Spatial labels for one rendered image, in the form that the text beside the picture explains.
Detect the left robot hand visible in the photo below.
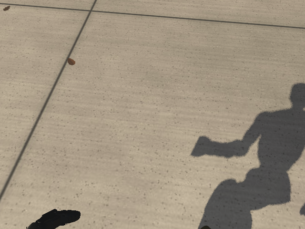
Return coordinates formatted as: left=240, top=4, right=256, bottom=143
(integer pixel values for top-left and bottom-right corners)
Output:
left=26, top=209, right=81, bottom=229

